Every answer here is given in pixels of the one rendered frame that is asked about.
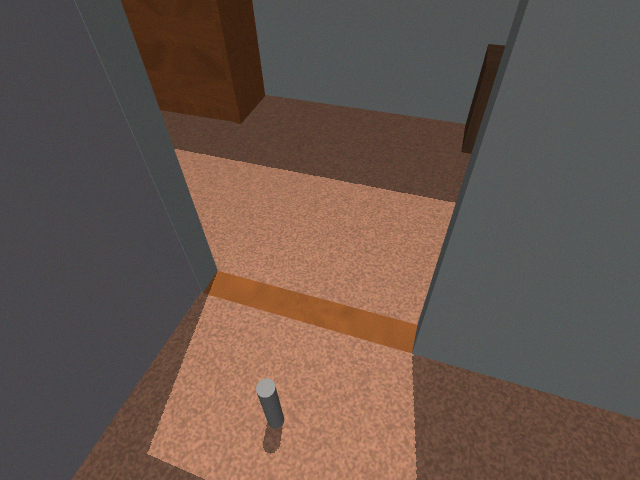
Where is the bookshelf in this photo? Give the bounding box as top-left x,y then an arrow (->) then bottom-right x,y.
121,0 -> 265,124

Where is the can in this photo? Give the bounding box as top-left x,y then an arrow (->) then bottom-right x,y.
256,378 -> 284,429

